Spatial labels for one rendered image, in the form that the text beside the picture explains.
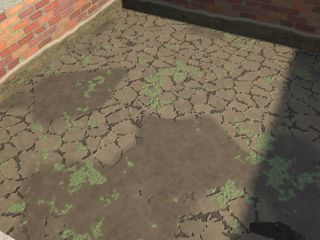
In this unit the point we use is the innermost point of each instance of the robot right hand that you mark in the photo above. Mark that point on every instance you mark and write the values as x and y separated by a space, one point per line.
275 230

